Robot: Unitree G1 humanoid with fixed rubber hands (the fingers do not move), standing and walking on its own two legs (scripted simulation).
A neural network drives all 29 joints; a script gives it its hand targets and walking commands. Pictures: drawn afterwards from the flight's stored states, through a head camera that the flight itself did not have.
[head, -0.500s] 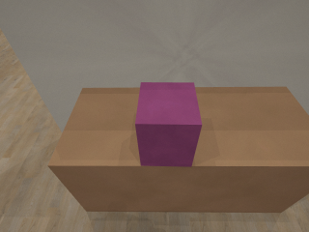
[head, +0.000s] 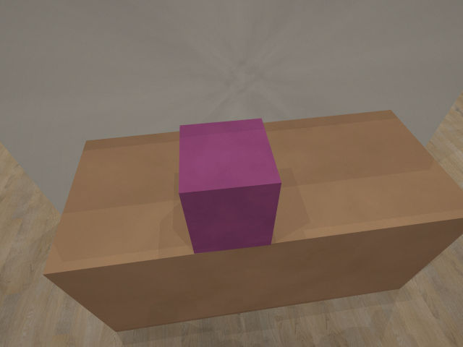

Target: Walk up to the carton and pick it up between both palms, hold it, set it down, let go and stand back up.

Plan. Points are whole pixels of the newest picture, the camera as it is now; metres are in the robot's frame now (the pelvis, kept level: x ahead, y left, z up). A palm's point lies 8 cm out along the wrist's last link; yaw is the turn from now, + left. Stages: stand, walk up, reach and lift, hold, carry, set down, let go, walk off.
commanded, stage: walk up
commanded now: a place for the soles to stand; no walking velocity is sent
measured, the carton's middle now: (227, 187) +0.51 +0.02 -0.07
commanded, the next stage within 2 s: reach and lift in 1.16 s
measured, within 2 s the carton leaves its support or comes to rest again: neither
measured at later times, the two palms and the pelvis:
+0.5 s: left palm out of the picture +0.06 +0.24 -0.12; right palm out of the picture +0.02 -0.25 -0.14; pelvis +0.00 +0.00 +0.00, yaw -3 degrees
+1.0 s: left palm out of the picture +0.07 +0.24 -0.13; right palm out of the picture +0.01 -0.24 -0.14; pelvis +0.02 +0.00 +0.00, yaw -4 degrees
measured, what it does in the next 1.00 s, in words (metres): stands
